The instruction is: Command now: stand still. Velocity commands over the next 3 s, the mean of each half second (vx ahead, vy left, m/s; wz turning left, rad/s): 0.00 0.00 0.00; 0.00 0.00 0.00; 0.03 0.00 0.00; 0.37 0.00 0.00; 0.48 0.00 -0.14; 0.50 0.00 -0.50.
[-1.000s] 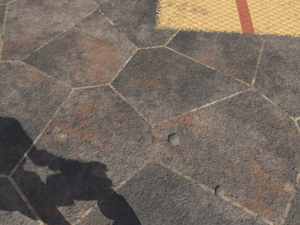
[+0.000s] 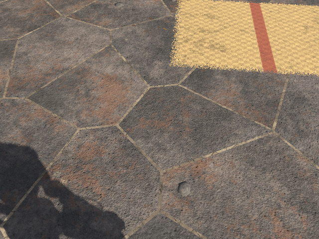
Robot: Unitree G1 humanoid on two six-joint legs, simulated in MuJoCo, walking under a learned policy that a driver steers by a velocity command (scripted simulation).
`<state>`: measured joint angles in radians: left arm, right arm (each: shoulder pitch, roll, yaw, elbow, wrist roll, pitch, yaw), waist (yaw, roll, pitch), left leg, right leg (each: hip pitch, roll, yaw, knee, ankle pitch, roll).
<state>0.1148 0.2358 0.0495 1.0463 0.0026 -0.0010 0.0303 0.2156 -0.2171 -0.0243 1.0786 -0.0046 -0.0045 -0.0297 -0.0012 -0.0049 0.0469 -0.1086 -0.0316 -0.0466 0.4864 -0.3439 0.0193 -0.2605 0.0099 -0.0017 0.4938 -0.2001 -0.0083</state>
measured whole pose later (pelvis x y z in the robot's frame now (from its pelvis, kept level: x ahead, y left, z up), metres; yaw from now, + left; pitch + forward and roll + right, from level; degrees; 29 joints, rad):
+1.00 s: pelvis +0.00 -0.01 +0.00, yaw -1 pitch -1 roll +0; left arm 0.18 0.20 0.03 1.10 0.00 0.00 0.04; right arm 0.33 -0.17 -0.01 1.09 0.00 -0.02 -0.04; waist 0.00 -0.01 0.04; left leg -0.13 -0.02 -0.03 0.48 -0.34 0.01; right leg -0.29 0.02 0.01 0.50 -0.19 -0.02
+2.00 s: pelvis +0.19 -0.04 +0.01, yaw +0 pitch +2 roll -1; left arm 0.47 0.18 0.01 1.08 0.00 -0.09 0.01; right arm 0.08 -0.24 -0.06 0.87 0.03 -0.09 0.01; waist 0.08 0.03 0.00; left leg -0.68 0.11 0.01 0.74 -0.01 0.02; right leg 0.08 0.05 -0.04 0.17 -0.28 -0.05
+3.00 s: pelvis +0.76 -0.10 +0.01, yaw -22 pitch +2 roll +0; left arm 0.31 0.25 0.07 0.79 -0.01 -0.07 -0.01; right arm 0.08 -0.29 -0.06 0.78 -0.01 -0.11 0.00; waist 0.03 0.03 0.02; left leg -0.67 0.12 -0.07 0.91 -0.17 -0.03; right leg -0.20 0.11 0.06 0.33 -0.17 -0.10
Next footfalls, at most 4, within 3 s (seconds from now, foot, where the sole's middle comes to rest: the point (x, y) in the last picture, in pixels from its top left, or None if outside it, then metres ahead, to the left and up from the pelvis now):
2.16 left None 0.49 0.10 -0.77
2.74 right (202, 184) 0.77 -0.17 -0.77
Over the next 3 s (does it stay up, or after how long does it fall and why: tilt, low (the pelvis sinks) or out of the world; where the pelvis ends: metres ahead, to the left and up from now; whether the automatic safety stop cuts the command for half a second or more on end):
stays up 0.76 -0.10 0.01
